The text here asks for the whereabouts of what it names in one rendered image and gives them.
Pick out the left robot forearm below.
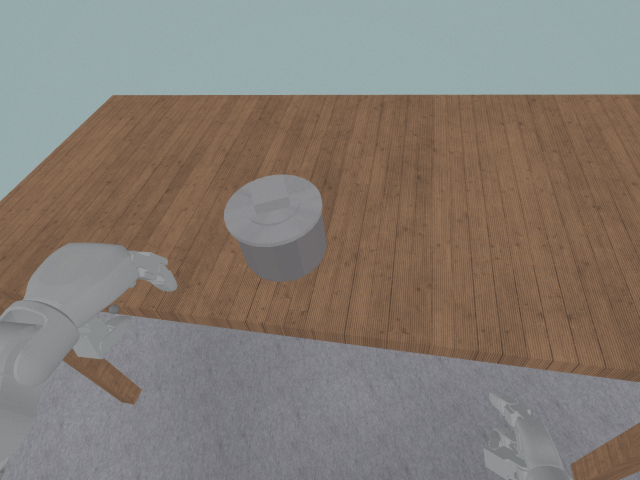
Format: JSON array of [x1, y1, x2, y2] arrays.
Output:
[[0, 300, 79, 480]]

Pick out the table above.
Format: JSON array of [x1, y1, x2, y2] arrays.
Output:
[[0, 94, 640, 480]]

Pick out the knob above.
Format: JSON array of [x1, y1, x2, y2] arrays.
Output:
[[249, 176, 291, 215]]

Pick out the lid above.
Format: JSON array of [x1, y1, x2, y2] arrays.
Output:
[[224, 174, 323, 247]]

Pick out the pot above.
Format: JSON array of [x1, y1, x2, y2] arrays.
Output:
[[238, 213, 327, 282]]

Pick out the right robot hand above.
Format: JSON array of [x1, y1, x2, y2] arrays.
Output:
[[483, 391, 564, 480]]

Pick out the left robot hand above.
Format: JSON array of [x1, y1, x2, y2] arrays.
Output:
[[23, 243, 177, 359]]

